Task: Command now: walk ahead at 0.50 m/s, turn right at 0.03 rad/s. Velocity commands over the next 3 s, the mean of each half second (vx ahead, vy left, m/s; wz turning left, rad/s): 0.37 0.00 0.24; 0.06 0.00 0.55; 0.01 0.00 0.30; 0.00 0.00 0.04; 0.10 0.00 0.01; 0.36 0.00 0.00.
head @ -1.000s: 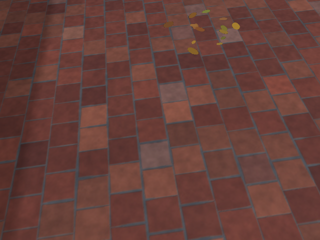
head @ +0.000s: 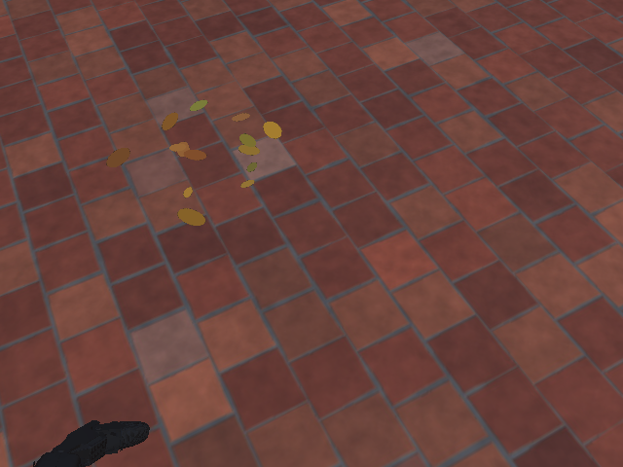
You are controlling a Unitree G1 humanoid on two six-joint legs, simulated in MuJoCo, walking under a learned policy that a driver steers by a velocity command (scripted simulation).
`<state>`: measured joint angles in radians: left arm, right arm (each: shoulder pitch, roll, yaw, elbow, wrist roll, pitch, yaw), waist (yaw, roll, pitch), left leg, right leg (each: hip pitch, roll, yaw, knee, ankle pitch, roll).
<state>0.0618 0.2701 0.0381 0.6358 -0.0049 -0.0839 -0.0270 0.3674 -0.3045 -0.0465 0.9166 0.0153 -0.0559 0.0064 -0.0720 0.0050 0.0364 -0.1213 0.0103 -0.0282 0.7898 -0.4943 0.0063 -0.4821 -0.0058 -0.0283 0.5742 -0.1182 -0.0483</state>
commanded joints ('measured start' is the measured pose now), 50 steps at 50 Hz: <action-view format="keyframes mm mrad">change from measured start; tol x32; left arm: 1 319 170 56 25 -2 1 6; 50 37 147 58 -7 36 56 63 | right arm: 1 -44 -141 -19 -114 28 -52 11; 50 -123 -186 -100 -318 0 98 -30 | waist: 1 170 -169 -220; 21 54 -93 -72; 24 88 292 -326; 50 29 -132 -93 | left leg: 1 -657 33 -68 497 7 35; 15 -416 58 13 -133 647 -16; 21 -339 -15 74 -234 421 52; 24 352 309 -459 -234 1303 341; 29 -57 199 -375 -462 595 276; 43 -142 100 -470 -439 312 190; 50 -488 -95 -119 362 -4 -56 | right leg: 1 725 -343 595 -272 -225 -214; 21 505 -228 -80 -108 682 -62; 23 306 -105 -126 338 377 37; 24 -65 77 -75 699 -563 114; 25 -127 82 131 837 -596 110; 50 299 -303 351 -242 208 -150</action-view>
